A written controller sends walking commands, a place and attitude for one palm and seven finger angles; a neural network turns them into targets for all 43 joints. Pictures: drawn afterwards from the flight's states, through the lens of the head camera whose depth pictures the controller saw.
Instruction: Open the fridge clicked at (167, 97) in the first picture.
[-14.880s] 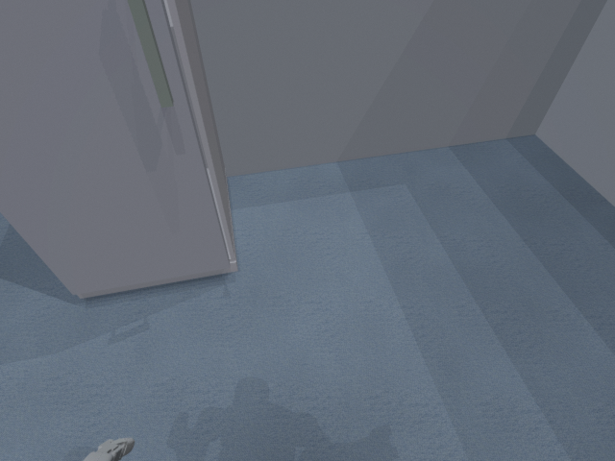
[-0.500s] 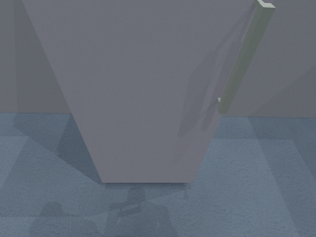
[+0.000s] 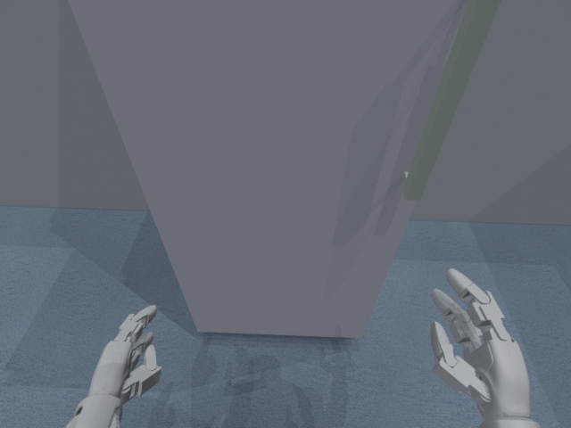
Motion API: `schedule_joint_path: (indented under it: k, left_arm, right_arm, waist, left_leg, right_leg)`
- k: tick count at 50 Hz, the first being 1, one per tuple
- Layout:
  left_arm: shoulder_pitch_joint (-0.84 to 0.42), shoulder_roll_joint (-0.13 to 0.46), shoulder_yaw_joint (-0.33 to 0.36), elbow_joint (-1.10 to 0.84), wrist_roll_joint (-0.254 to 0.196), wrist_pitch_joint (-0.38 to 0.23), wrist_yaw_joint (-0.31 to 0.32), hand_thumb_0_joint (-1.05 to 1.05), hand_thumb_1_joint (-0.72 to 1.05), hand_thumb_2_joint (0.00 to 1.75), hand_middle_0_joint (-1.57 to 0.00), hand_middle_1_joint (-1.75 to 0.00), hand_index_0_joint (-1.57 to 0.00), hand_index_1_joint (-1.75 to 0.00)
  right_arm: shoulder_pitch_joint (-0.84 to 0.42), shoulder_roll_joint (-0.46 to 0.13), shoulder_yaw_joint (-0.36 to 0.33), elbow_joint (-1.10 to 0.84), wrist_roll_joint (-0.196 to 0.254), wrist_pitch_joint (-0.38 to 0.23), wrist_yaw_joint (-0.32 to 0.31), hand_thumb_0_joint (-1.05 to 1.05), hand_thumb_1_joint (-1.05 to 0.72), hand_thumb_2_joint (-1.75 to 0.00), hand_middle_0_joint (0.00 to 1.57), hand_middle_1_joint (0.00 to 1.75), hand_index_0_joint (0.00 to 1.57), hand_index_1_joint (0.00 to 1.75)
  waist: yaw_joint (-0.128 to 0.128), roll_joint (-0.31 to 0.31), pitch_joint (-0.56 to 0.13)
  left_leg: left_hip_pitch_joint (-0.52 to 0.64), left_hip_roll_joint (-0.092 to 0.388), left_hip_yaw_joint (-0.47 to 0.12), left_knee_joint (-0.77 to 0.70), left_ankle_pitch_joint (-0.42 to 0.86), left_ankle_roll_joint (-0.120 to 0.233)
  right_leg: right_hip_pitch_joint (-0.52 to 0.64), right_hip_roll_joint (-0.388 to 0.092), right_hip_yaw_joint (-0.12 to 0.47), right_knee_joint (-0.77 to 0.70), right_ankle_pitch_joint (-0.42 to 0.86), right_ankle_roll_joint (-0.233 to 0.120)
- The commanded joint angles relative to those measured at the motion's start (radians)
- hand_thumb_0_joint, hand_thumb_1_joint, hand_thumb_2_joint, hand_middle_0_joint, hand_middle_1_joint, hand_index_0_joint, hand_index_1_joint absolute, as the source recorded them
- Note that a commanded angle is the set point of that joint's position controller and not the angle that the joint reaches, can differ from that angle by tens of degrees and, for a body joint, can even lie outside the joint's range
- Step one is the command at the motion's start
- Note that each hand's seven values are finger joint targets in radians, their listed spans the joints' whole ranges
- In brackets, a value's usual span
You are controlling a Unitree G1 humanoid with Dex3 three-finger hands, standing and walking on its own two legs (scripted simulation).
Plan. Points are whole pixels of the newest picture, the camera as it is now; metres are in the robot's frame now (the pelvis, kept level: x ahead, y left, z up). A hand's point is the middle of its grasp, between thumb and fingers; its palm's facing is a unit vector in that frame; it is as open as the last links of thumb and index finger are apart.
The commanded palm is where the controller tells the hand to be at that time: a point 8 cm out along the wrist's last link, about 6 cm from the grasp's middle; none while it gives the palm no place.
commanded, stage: raise the hand to about handle height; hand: right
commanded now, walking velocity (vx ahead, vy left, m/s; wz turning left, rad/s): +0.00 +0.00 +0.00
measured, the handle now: (436, 109) +0.53 -0.18 +0.21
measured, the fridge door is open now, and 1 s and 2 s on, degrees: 0 0 0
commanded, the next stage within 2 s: move the hooked fingers beside the handle in 1.78 s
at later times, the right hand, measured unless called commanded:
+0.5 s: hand (500, 350) +0.23 -0.23 +0.07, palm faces -0.08 +1.00 -0.04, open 11.0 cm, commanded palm +0.18 -0.29 +0.09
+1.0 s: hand out of the picture +0.26 -0.29 +0.18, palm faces +0.09 +0.99 -0.10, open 13.7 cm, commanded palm +0.22 -0.33 +0.17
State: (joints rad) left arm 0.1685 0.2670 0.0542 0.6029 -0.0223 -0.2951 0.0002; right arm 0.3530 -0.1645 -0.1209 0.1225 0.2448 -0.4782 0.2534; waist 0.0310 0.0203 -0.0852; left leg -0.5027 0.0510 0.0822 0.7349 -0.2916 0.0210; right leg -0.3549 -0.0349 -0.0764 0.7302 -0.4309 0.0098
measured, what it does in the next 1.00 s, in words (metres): stands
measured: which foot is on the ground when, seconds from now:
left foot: down 0.00-1.00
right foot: down 0.00-1.00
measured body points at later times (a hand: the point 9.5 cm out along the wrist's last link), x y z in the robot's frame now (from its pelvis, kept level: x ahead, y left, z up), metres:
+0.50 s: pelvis +0.00 -0.04 +0.00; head +0.02 -0.03 +0.44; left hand +0.16 +0.16 -0.09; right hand +0.23 -0.29 +0.08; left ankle +0.05 +0.11 -0.71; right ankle -0.03 -0.12 -0.71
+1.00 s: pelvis +0.02 -0.02 +0.02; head +0.00 -0.01 +0.47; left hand +0.23 +0.20 -0.03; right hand +0.25 -0.35 +0.19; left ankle +0.05 +0.11 -0.71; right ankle -0.03 -0.12 -0.71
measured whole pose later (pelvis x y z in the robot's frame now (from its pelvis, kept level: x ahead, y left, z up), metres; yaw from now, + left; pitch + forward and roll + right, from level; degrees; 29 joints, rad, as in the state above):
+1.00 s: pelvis +0.02 -0.02 +0.02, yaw -3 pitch -1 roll +2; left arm 0.23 0.27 -0.07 0.58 -0.06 -0.30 0.08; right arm 0.04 -0.42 -0.43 0.03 0.36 0.01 0.45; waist -0.05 -0.04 -0.05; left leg -0.26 0.05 0.14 0.53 -0.24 -0.01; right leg -0.17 -0.03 -0.03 0.58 -0.39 -0.01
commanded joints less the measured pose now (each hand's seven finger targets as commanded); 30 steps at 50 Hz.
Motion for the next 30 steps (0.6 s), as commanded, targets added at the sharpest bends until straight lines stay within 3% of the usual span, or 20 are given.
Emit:
schedule_joint_path:
  k: [1, 2, 4, 6, 7, 9, 10, 11, 13, 15, 16, 18, 20, 21, 24, 26, 30]
  left_arm:
    - [-0.087, 0.120, 0.049, -0.238, -0.015, 0.015, -0.007, 0.00, 0.90, 0.90, -0.20, -0.30, -0.20, -0.30]
    - [-0.095, 0.112, 0.038, -0.273, -0.017, 0.026, 0.002, 0.00, 0.90, 0.90, -0.20, -0.30, -0.20, -0.30]
    - [-0.047, 0.084, 0.027, -0.292, -0.011, 0.023, 0.019, 0.00, 0.90, 0.90, -0.20, -0.30, -0.20, -0.30]
    - [0.017, 0.080, 0.015, -0.273, 0.003, 0.014, 0.031, 0.00, 0.90, 0.90, -0.20, -0.30, -0.20, -0.30]
    - [0.040, 0.076, 0.013, -0.258, 0.004, 0.009, 0.035, 0.00, 0.90, 0.90, -0.20, -0.30, -0.20, -0.30]
    - [0.058, 0.080, -0.003, -0.215, 0.004, -0.013, 0.036, 0.00, 0.90, 0.90, -0.20, -0.30, -0.20, -0.30]
    - [0.057, 0.089, -0.012, -0.199, 0.000, -0.028, 0.038, 0.00, 0.90, 0.90, -0.20, -0.30, -0.20, -0.30]
    - [0.053, 0.106, -0.027, -0.188, -0.002, -0.036, 0.041, 0.00, 0.90, 0.90, -0.20, -0.30, -0.20, -0.30]
    - [0.048, 0.118, -0.024, -0.177, -0.017, -0.050, 0.054, 0.00, 0.90, 0.90, -0.20, -0.30, -0.20, -0.30]
    - [0.036, 0.129, -0.024, -0.182, -0.030, -0.050, 0.066, 0.00, 0.90, 0.90, -0.20, -0.30, -0.20, -0.30]
    - [0.023, 0.131, -0.026, -0.179, -0.037, -0.044, 0.071, 0.00, 0.90, 0.90, -0.20, -0.30, -0.20, -0.30]
    - [-0.012, 0.120, -0.028, -0.222, -0.041, -0.028, 0.070, 0.00, 0.90, 0.90, -0.20, -0.30, -0.20, -0.30]
    - [-0.048, 0.095, -0.040, -0.246, -0.035, -0.015, 0.069, 0.00, 0.90, 0.90, -0.20, -0.30, -0.20, -0.30]
    - [-0.062, 0.083, -0.050, -0.250, -0.029, -0.013, 0.068, 0.00, 0.90, 0.90, -0.20, -0.30, -0.20, -0.30]
    - [-0.031, 0.063, -0.058, -0.243, -0.024, -0.027, 0.059, 0.00, 0.90, 0.90, -0.20, -0.30, -0.20, -0.30]
    - [-0.002, 0.070, -0.056, -0.225, -0.015, -0.047, 0.052, 0.00, 0.90, 0.90, -0.20, -0.30, -0.20, -0.30]
    - [0.045, 0.105, -0.047, -0.172, -0.023, -0.075, 0.050, 0.00, 0.90, 0.90, -0.20, -0.30, -0.20, -0.30]
  right_arm:
    - [0.302, -0.207, -0.184, -0.118, 0.020, -0.004, 0.113, 0.00, -0.50, -0.73, 0.23, 0.55, 0.23, 0.55]
    - [0.236, -0.169, -0.144, -0.222, 0.038, 0.009, 0.104, 0.00, -0.48, -0.72, 0.23, 0.57, 0.23, 0.57]
    - [0.090, -0.174, -0.162, -0.388, 0.057, -0.013, 0.047, 0.00, -0.43, -0.70, 0.23, 0.60, 0.23, 0.60]
    - [-0.089, -0.210, -0.164, -0.578, 0.050, -0.080, -0.017, 0.00, -0.39, -0.68, 0.24, 0.63, 0.24, 0.63]
    - [-0.091, -0.202, -0.141, -0.612, 0.028, -0.109, -0.035, 0.00, -0.36, -0.67, 0.24, 0.64, 0.24, 0.64]
    - [-0.103, -0.139, -0.033, -0.613, 0.008, -0.156, -0.030, 0.00, -0.32, -0.65, 0.24, 0.68, 0.24, 0.68]
    - [-0.129, -0.129, 0.005, -0.602, 0.004, -0.168, -0.012, 0.00, -0.29, -0.64, 0.24, 0.69, 0.24, 0.69]
    - [-0.161, -0.122, 0.034, -0.556, 0.010, -0.151, 0.021, 0.00, -0.27, -0.63, 0.25, 0.70, 0.25, 0.70]
    - [-0.187, -0.139, 0.059, -0.473, -0.002, -0.087, 0.078, 0.00, -0.22, -0.61, 0.25, 0.74, 0.25, 0.74]
    - [-0.127, -0.201, -0.004, -0.345, -0.013, 0.041, 0.120, 0.00, -0.18, -0.59, 0.25, 0.76, 0.25, 0.76]
    - [-0.074, -0.238, -0.062, -0.254, -0.008, 0.119, 0.137, 0.00, -0.15, -0.58, 0.25, 0.78, 0.25, 0.78]
    - [-0.005, -0.272, -0.137, -0.295, 0.005, 0.246, 0.142, 0.00, -0.11, -0.56, 0.26, 0.81, 0.26, 0.81]
    - [0.011, -0.282, -0.222, -0.373, 0.056, 0.328, 0.112, 0.00, -0.06, -0.54, 0.26, 0.84, 0.26, 0.84]
    - [0.027, -0.299, -0.279, -0.397, 0.088, 0.346, 0.091, 0.00, -0.04, -0.53, 0.26, 0.86, 0.26, 0.86]
    - [0.012, -0.278, -0.323, -0.531, 0.136, 0.313, 0.018, 0.00, 0.03, -0.50, 0.27, 0.90, 0.27, 0.90]
    - [-0.029, -0.269, -0.303, -0.573, 0.125, 0.269, -0.004, 0.00, 0.08, -0.48, 0.27, 0.93, 0.27, 0.93]
    - [-0.107, -0.228, -0.189, -0.494, 0.067, 0.249, 0.047, 0.00, 0.17, -0.44, 0.28, 0.99, 0.28, 0.99]
  waist:
    - [-0.117, 0.022, -0.017]
    - [-0.102, -0.034, -0.037]
    - [-0.079, -0.123, -0.095]
    - [-0.039, -0.145, -0.138]
    - [-0.031, -0.188, -0.169]
    - [0.008, -0.219, -0.148]
    - [0.029, -0.219, -0.134]
    - [0.050, -0.175, -0.091]
    - [0.067, -0.120, -0.058]
    - [0.038, -0.046, -0.049]
    - [0.004, -0.055, -0.033]
    - [-0.055, -0.041, -0.130]
    - [-0.094, 0.000, -0.175]
    - [-0.121, -0.023, -0.180]
    - [-0.118, -0.031, -0.158]
    - [-0.105, -0.037, -0.135]
    - [-0.037, -0.138, -0.084]
  left_leg:
    - [0.163, 0.016, -0.107, -0.078, 0.039, 0.010]
    - [0.141, 0.011, -0.101, -0.074, 0.002, 0.007]
    - [0.115, -0.002, -0.094, -0.054, -0.017, 0.004]
    - [0.089, -0.028, -0.074, -0.005, 0.034, 0.004]
    - [0.076, -0.037, -0.063, 0.010, 0.058, 0.010]
    - [0.014, -0.044, -0.032, 0.030, 0.088, 0.012]
    - [-0.009, -0.044, -0.022, 0.032, 0.083, 0.010]
    - [-0.026, -0.049, -0.015, 0.031, 0.075, 0.008]
    - [-0.033, -0.046, -0.016, 0.002, -0.013, -0.001]
    - [0.008, -0.041, -0.014, -0.024, -0.062, -0.003]
    - [0.047, -0.042, -0.009, -0.033, -0.045, 0.004]
    - [0.140, -0.028, 0.012, -0.028, 0.030, 0.001]
    - [0.223, -0.025, 0.034, -0.027, 0.118, -0.004]
    - [0.264, -0.032, 0.041, -0.025, 0.152, 0.003]
    - [0.260, -0.043, 0.058, -0.037, 0.221, 0.003]
    - [0.255, -0.049, 0.051, -0.049, 0.240, 0.004]
    - [0.178, -0.043, 0.034, -0.090, 0.201, -0.005]
  right_leg:
    - [-0.256, 0.083, 0.005, -0.007, 0.174, -0.013]
    - [-0.244, 0.082, -0.005, -0.012, 0.159, -0.018]
    - [-0.207, 0.071, 0.015, -0.004, 0.160, -0.020]
    - [-0.164, 0.055, 0.052, 0.013, 0.191, -0.021]
    - [-0.132, 0.049, 0.060, 0.016, 0.212, -0.022]
    - [-0.099, 0.040, 0.081, 0.034, 0.238, -0.022]
    - [-0.091, 0.033, 0.092, 0.038, 0.238, -0.022]
    - [-0.108, 0.024, 0.112, 0.038, 0.222, -0.025]
    - [-0.141, 0.018, 0.131, 0.011, 0.114, -0.027]
    - [-0.187, 0.018, 0.142, -0.028, 0.055, -0.029]
    - [-0.194, 0.021, 0.140, -0.050, 0.077, -0.024]
    - [-0.165, 0.021, 0.133, -0.091, 0.167, -0.015]
    - [-0.142, 0.022, 0.132, -0.117, 0.277, -0.005]
    - [-0.130, 0.023, 0.135, -0.125, 0.337, 0.007]
    - [-0.086, 0.014, 0.125, -0.143, 0.441, 0.036]
    - [-0.068, 0.010, 0.120, -0.148, 0.483, 0.042]
    - [-0.014, 0.004, 0.105, -0.143, 0.432, 0.031]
